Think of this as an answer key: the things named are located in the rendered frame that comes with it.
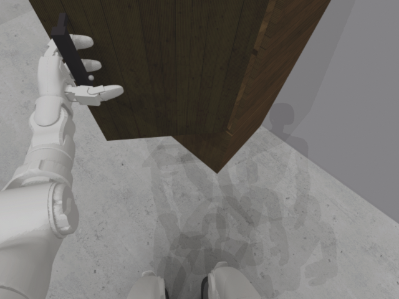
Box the left robot shin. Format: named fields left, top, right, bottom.
left=142, top=271, right=156, bottom=277

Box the robot shin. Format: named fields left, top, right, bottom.
left=142, top=271, right=156, bottom=277
left=208, top=262, right=228, bottom=299

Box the left robot forearm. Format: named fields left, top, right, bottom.
left=1, top=95, right=75, bottom=191

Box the robot left hand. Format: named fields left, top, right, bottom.
left=37, top=34, right=124, bottom=106

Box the handle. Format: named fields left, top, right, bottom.
left=50, top=13, right=94, bottom=86

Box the robot left upper arm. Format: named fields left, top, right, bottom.
left=0, top=182, right=79, bottom=299

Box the right robot shin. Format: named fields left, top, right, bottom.
left=208, top=262, right=228, bottom=299

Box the cupboard door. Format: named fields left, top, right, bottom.
left=29, top=0, right=269, bottom=141

